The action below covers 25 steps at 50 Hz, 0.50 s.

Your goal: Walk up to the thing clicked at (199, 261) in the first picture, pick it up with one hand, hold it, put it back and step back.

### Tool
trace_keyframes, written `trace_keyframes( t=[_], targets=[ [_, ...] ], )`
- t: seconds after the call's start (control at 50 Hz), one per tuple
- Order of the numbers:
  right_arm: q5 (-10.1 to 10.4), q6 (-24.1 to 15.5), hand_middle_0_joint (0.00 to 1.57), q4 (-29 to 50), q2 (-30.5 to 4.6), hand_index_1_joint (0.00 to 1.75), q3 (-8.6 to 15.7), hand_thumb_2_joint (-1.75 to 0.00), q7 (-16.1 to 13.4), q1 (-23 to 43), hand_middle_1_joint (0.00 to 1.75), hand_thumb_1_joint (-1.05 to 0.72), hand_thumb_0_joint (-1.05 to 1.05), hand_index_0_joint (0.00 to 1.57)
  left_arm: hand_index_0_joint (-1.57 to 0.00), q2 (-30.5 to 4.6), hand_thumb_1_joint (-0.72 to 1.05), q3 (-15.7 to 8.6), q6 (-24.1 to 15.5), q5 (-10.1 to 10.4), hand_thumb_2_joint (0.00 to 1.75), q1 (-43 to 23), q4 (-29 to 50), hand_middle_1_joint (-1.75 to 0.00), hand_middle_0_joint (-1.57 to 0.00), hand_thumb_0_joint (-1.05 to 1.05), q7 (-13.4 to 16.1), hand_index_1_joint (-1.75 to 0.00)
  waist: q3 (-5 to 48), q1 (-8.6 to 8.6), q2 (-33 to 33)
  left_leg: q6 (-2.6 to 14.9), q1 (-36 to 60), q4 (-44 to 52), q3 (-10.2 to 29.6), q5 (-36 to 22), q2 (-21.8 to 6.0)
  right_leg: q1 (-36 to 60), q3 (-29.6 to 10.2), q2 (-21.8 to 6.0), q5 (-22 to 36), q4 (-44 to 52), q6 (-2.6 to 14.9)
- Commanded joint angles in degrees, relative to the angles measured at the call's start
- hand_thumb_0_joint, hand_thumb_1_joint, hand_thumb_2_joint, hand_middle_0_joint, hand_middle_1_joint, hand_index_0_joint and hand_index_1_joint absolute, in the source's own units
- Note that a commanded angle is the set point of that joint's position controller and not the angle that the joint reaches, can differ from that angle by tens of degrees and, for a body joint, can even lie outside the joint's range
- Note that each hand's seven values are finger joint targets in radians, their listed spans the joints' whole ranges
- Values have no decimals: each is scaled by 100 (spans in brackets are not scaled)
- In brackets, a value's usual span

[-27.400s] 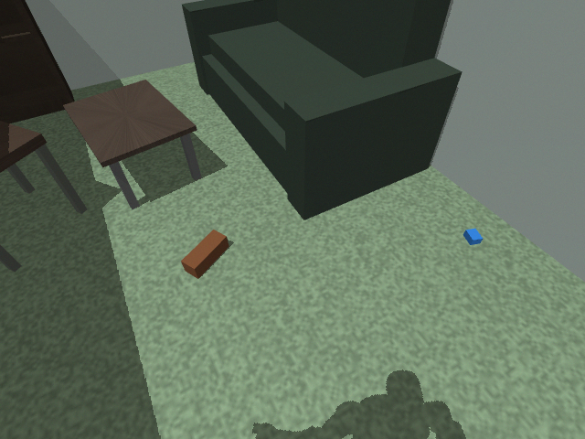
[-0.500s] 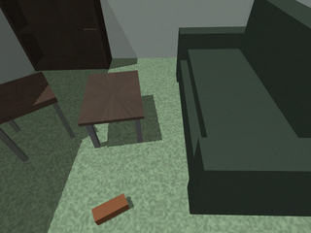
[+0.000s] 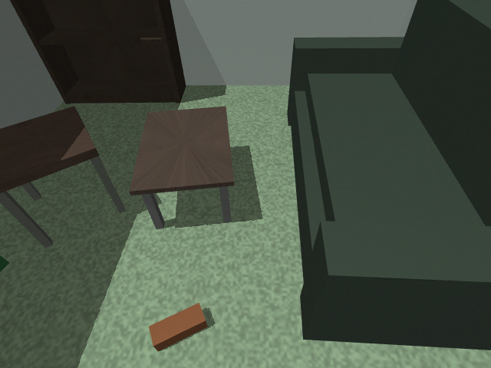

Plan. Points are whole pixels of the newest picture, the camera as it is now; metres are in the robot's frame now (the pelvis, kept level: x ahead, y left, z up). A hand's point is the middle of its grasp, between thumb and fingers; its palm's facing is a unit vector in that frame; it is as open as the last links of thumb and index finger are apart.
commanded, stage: walk up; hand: left
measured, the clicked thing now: (179, 326) +0.43 +0.32 -0.74
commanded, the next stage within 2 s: none
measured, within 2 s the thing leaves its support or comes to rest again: neither
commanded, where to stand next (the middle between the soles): +0.09 +0.02 m, yaw -1 degrees
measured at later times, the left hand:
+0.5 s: hand out of the picture +0.06 +0.31 -0.15, palm faces +0.03 -0.91 -0.41, open 7.4 cm
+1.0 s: hand out of the picture +0.10 +0.32 -0.20, palm faces -0.12 -0.93 -0.35, open 7.4 cm
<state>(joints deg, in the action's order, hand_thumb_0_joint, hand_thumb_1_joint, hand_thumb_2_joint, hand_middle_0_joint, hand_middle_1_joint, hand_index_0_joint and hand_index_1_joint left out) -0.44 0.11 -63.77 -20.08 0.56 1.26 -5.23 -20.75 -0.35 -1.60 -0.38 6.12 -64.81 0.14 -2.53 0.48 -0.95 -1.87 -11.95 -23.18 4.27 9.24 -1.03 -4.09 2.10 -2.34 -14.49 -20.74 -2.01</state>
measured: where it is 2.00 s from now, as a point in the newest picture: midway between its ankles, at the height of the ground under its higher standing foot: outside the picture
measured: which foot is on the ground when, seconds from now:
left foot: down 0.00-0.36, up 0.38-0.54, down 0.56-1.00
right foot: down 0.00-0.58, up 0.60-1.00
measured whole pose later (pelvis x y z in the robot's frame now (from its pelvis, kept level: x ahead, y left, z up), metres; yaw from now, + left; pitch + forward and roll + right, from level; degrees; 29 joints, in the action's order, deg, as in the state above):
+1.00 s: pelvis +0.00 +0.04 -0.04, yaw -6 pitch -2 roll +1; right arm -1.6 -2.0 -46.5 -24.0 4.0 -3.9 -8.5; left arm -27.0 -5.8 6.6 -1.5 11.1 -46.2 -3.4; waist -11.9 2.1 6.0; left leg -1.3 -28.8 -41.8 -4.8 10.3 -7.9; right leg -25.9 -8.5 -1.5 -28.7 -63.5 -0.4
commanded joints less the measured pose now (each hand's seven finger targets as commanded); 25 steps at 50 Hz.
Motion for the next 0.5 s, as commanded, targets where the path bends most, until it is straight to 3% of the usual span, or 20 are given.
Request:
trace_keyframes(
  t=[0.0, 0.16, 0.28, 0.3, 0.32, 0.34, 0.36, 0.38, 0.4, 0.44, 0.48],
  targets=[
    [22, -91, 20, 306, -1229, 30, 253, -90, -80, 297, 30, -90, 0, 20, -20, -1246, 90, -258, -116, -17, 90, -246, 318, -30, -20, 0, 73, -30, 394, -37, 14, 353, 357, 285, 303, -973, -451, -157, -328, -459, 828, 414, 279],
    [21, -80, 20, 280, -1190, 30, 260, -90, -94, 283, 30, -90, 0, 20, -20, -1230, 90, -278, -109, -17, 90, -295, 309, -30, -20, 0, 91, -30, 530, -41, 58, 357, 501, 207, 241, -1454, -445, 22, -268, -497, 1216, 369, 259],
    [9, -64, 20, 274, -1176, 30, 256, -90, -101, 321, 30, -90, 0, 20, -20, -1230, 90, -292, -81, -43, 90, -332, 321, -30, -20, 0, 96, -30, 439, -43, 46, 370, 360, 295, 268, -1254, -443, 76, -215, -473, 1035, 411, 248],
    [-127, 20, 20, 638, -1601, 30, 504, -90, 45, 216, 30, -90, 0, 20, -20, -1684, 90, -471, -149, -72, 90, 453, 341, -30, -20, 0, 115, -30, 589, 144, -76, 537, -214, -442, -16, 706, -86, 611, -492, -569, -652, 353, 549],
    [-164, 76, 20, 807, -1391, 30, 490, -90, 132, 477, 30, -90, 0, 20, -20, -1951, 90, -583, -181, -131, 90, 845, 252, -30, -20, 0, 142, -30, 157, 361, 536, 410, -1385, -1139, -332, 1607, 124, 980, -1288, -1147, -1907, 893, 875],
    [-253, 125, 20, 964, -1401, 30, 513, -90, 187, 614, 30, -90, 0, 20, -20, -2146, 90, -705, -231, -200, 90, 904, 329, -30, -20, 0, 167, -30, -250, 462, 740, 297, -2268, -2026, -226, 1700, -85, 1042, -2104, -1873, -2403, 1331, 1220],
    [-279, 137, 20, 1058, -1456, 30, 535, -90, 230, 623, 30, -90, 0, 20, -20, -2233, 90, -787, -271, -232, 90, 879, 477, -30, -20, 0, 193, -30, -498, 474, 607, 290, -2660, -2304, 26, 1608, -298, 852, -2442, -2262, -2533, 1446, 1510],
    [-268, 124, 20, 1074, -1476, 30, 571, -90, 266, 520, 30, -90, 0, 20, -20, -2147, 90, -784, -304, -216, 90, 722, 631, -30, -20, 0, 206, -30, -711, 398, 495, 277, -2746, -2433, 106, 1521, -447, 658, -2382, -2342, -2348, 1471, 1644],
    [-268, 108, 20, 1085, -1469, 30, 598, -90, 301, 392, 30, -90, 0, 20, -20, -2026, 90, -749, -337, -208, 90, 579, 746, -30, -20, 0, 212, -30, -792, 276, 484, 224, -2666, -2448, 144, 1406, -591, 535, -2170, -2261, -1754, 1368, 1665],
    [-217, 58, 20, 1191, -1329, 30, 609, -90, 380, 255, 30, -90, 0, 20, -20, -1875, 90, -685, -362, -210, 90, 453, 929, -30, -20, 0, 167, -30, -764, 141, 788, 151, -2169, -2045, -37, 1456, -589, 281, -1312, -1792, -556, 1133, 1484],
    [-149, -25, 20, 1103, -1085, 30, 563, -90, 334, -30, 30, -90, 0, 20, -20, -1685, 90, -586, -332, -218, 90, 103, 1130, -30, -20, 0, 95, -30, -549, -47, 1165, 142, -1099, -1340, -330, 1302, -422, -225, -534, -1331, 1207, 481, 1237]
  ],
)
